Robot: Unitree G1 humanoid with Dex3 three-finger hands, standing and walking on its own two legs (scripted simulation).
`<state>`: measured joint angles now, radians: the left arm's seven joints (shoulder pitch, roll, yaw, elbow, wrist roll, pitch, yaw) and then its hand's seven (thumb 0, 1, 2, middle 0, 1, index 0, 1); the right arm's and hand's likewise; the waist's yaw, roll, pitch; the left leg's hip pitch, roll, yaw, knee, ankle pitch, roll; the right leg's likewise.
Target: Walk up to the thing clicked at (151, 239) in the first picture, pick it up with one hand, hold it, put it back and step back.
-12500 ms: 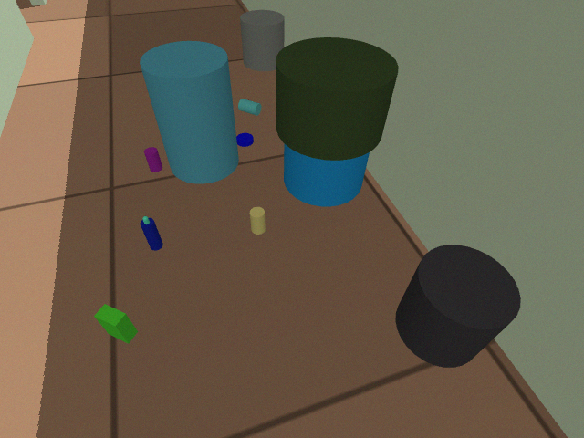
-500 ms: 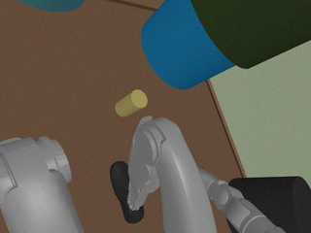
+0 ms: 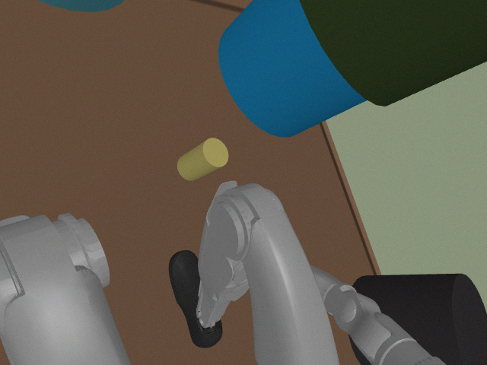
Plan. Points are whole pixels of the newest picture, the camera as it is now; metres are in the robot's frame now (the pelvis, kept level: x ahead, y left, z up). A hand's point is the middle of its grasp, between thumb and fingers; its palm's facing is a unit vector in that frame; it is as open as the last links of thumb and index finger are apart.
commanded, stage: settle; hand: left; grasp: from the side
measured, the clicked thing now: out of the picture +0.40 +0.30 -0.19
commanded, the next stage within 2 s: lift in 1.90 s
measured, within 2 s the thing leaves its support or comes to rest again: leaves its support in 0.26 s
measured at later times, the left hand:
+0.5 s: hand out of the picture +0.38 +0.31 -0.12, palm faces +0.37 -0.93 -0.02, open 7.2 cm
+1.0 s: hand out of the picture +0.36 +0.31 -0.02, palm faces +0.36 -0.93 -0.05, open 7.2 cm
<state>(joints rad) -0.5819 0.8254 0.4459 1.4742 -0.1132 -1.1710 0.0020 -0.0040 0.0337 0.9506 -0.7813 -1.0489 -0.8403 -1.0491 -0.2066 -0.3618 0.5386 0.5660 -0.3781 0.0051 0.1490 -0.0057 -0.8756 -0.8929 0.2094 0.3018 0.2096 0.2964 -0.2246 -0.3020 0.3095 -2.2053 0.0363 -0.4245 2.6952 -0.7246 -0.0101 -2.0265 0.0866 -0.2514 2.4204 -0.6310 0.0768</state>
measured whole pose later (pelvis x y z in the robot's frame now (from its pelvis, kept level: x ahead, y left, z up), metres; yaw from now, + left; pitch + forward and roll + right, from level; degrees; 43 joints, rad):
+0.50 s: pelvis +0.00 -0.01 +0.02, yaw +2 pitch +15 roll -17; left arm -0.45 0.67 0.42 1.01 -0.09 -0.89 -0.02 0.00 -0.01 1.01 -0.82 -1.02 -0.88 -1.02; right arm -0.11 -0.33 0.37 0.57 -0.29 0.04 0.15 0.00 -0.90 -0.90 0.21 0.30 0.21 0.30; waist -0.17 -0.22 0.19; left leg -2.22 0.03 -0.36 2.61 -0.70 -0.01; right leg -2.05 0.05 -0.22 2.39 -0.65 0.05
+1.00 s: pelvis +0.02 -0.02 +0.05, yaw +8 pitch +26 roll -10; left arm -0.42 0.47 0.38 0.77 -0.15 -0.65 -0.14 0.00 -0.02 1.02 -0.84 -0.98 -0.90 -0.98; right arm 0.01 -0.28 0.13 0.65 -0.12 0.05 0.10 0.00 -0.88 -0.89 0.21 0.30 0.21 0.30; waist -0.11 -0.06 -0.02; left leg -2.24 0.04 -0.20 2.45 -0.69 -0.01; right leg -2.13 0.00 -0.10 2.35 -0.69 0.04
